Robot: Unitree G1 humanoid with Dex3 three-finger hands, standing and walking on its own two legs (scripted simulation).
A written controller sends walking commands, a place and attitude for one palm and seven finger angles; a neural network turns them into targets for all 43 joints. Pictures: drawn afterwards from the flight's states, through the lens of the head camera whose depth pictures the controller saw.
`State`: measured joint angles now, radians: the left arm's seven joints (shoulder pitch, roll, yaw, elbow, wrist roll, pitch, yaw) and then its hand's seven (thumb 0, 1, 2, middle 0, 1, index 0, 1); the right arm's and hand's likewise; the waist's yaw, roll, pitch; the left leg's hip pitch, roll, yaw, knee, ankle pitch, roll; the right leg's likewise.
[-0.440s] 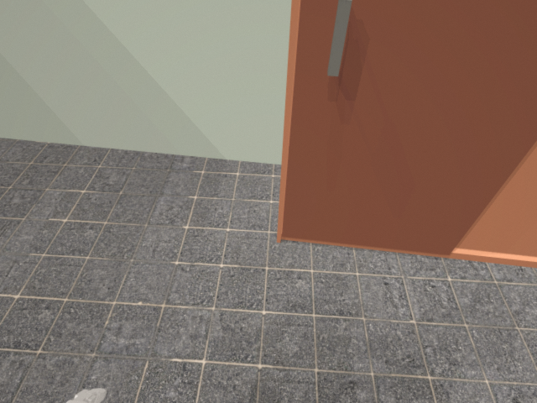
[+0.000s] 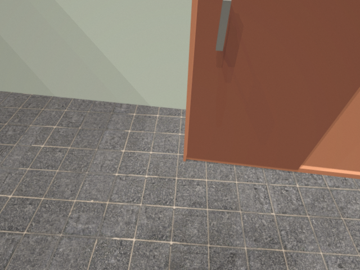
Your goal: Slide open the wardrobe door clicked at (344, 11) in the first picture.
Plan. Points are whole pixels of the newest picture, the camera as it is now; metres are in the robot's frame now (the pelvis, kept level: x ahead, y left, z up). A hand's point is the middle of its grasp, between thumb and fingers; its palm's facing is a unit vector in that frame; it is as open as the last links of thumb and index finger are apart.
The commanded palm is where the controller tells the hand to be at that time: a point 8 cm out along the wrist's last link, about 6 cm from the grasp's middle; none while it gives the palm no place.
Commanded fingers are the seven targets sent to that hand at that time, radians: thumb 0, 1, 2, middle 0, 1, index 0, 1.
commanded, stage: stand and wait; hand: left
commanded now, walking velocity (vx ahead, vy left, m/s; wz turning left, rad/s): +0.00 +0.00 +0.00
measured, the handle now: (222, 24) +0.92 -0.10 +0.16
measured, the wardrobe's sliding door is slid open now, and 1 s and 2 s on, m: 0.00 0.00 0.00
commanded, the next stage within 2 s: look at it before walking up in 0.38 s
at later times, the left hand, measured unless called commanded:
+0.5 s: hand out of the picture +0.08 +0.24 -0.15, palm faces -0.02 -0.94 -0.34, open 7.4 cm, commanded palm none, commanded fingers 0.00 0.90 0.90 -0.20 -0.30 -0.20 -0.30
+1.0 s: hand out of the picture +0.07 +0.24 -0.15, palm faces -0.02 -0.94 -0.34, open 7.4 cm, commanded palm none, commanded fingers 0.00 0.90 0.90 -0.20 -0.30 -0.20 -0.30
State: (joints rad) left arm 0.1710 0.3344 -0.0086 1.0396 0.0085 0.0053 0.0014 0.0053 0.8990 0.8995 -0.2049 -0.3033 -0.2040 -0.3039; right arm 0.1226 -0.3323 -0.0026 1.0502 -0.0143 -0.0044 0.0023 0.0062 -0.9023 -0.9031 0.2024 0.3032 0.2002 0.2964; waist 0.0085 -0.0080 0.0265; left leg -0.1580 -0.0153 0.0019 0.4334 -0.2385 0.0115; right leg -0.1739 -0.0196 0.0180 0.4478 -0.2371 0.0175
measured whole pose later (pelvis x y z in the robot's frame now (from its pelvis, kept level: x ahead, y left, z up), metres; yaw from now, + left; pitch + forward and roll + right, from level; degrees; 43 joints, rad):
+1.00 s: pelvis +0.00 -0.01 +0.00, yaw +0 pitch -2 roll +0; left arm 0.14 0.34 0.00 1.09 0.01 0.00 0.00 0.00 0.90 0.90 -0.20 -0.30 -0.20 -0.30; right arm 0.12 -0.34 0.00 1.11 -0.01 -0.01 0.00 0.01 -0.90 -0.90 0.20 0.30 0.20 0.30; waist 0.01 0.00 0.03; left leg -0.12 0.00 0.00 0.36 -0.20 -0.01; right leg -0.14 0.00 0.02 0.38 -0.20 0.00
